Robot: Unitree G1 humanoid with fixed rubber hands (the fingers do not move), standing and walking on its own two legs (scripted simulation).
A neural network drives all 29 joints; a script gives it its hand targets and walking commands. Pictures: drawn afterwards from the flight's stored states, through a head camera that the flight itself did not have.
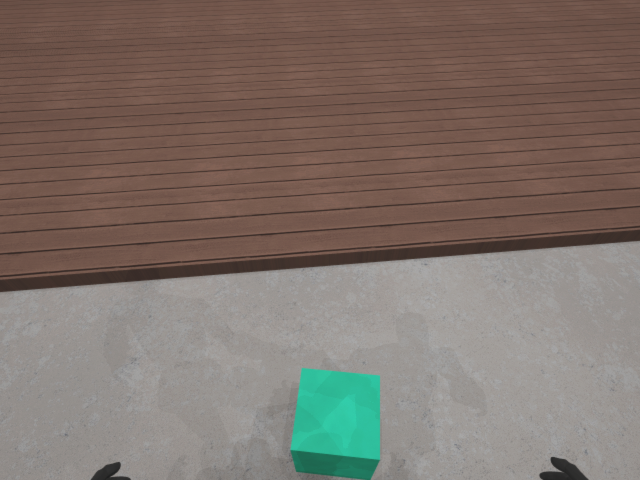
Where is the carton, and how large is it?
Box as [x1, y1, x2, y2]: [291, 368, 379, 479]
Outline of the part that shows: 302,368 291,442 291,453 296,471 370,479 379,460 379,375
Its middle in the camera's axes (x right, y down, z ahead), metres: +0.04 +0.51 +1.06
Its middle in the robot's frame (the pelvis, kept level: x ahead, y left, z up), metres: +0.37 -0.02 -0.66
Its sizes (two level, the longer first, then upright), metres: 0.210 0.200 0.250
